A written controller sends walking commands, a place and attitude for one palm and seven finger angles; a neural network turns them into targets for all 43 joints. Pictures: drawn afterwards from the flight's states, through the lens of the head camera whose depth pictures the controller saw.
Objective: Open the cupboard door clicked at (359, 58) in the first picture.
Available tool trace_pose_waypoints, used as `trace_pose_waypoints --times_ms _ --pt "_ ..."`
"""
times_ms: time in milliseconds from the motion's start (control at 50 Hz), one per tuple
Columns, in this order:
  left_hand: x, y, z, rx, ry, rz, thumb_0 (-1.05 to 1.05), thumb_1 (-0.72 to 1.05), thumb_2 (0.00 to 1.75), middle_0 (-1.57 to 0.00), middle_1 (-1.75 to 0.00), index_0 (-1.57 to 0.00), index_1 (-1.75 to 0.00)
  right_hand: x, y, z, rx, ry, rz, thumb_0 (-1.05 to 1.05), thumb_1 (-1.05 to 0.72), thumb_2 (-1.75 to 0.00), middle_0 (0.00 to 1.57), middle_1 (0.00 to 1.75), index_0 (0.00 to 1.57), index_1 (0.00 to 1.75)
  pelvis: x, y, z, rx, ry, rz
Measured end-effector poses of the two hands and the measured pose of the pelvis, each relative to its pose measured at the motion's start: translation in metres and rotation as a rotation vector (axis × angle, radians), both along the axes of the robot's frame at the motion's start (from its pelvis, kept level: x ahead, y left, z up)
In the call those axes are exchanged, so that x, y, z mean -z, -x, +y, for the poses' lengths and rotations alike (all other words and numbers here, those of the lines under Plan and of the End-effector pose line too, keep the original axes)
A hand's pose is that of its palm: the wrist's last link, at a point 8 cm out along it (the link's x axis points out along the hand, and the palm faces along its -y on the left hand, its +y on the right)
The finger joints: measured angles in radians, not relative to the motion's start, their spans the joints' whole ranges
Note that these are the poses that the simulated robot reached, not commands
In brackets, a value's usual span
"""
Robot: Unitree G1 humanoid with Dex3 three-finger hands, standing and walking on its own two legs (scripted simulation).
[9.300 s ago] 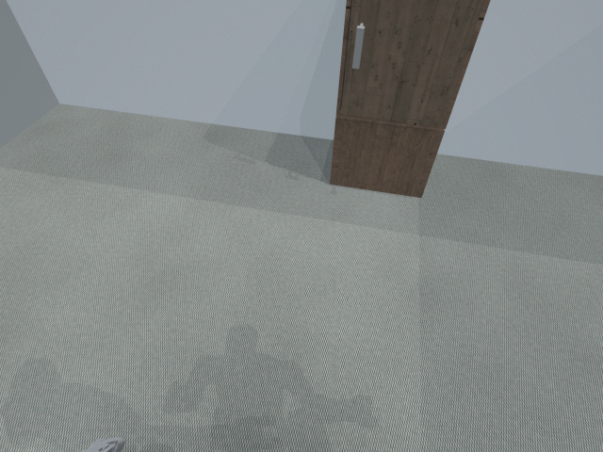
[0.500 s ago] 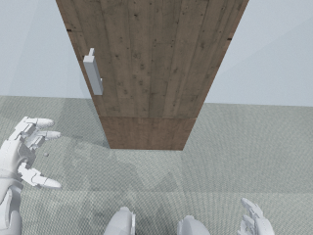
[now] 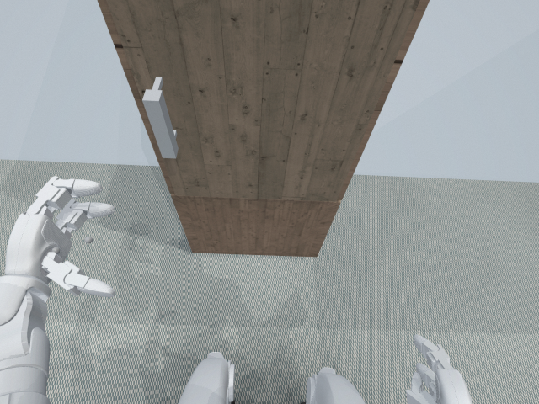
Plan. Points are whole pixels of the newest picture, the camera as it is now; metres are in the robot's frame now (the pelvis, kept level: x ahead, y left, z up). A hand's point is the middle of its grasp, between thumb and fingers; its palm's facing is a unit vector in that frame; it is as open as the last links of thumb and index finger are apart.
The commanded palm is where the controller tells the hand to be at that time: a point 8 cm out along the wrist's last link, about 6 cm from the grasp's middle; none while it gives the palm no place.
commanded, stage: move the hooked fingers beside the handle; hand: left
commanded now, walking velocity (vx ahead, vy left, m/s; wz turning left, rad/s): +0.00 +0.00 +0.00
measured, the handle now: (164, 118) +0.57 +0.23 +0.03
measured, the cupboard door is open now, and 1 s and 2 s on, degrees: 0 0 0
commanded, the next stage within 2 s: none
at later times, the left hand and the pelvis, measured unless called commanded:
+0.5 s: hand (101, 194) +0.39 +0.28 +0.04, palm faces +0.02 -1.00 -0.02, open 14.0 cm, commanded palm +0.38 +0.33 +0.05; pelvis +0.00 +0.01 +0.00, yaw -2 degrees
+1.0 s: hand (111, 158) +0.46 +0.29 +0.04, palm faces +0.04 -1.00 -0.02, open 14.0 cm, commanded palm +0.46 +0.33 +0.04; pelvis +0.00 +0.02 -0.02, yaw -3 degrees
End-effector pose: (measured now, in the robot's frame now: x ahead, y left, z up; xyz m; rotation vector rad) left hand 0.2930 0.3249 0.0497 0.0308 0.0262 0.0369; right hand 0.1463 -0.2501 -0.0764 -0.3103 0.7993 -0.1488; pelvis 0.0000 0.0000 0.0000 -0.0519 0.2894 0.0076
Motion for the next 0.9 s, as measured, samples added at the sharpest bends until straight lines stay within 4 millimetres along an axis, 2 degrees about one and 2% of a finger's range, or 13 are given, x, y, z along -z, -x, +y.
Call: trace_pose_waypoints --times_ms 120,400,900 --pt "-0.001 -0.023 -0.001 0.006 0.001 0.0 -0.01 -0.5 0.3 -0.3 -1.2 -0.3 -1.2 0.003 0.017 -0.005 0.037 0.004 0.047 0.01 -0.9 -0.9 0.2 0.3 0.2 0.3 0.0 0.001 0.0 0.01 -0.002 0.009" --pt "0.003 -0.062 0.011 -0.002 0.005 -0.003 -0.01 -0.5 0.3 -0.3 -1.2 -0.3 -1.2 0.014 0.063 -0.014 0.11 0.031 0.206 0.01 -0.9 -0.9 0.2 0.3 0.2 0.3 0.003 0.001 0.005 0.024 0.002 0.042" --pt "0.01 -0.134 0.018 -0.002 0.02 0.006 -0.01 -0.5 0.3 -0.3 -1.2 -0.3 -1.2 0.027 0.103 -0.007 0.171 0.048 0.386 0.0 -0.9 -0.9 0.2 0.3 0.2 0.3 0.015 0.003 0.015 0.038 0.018 0.109"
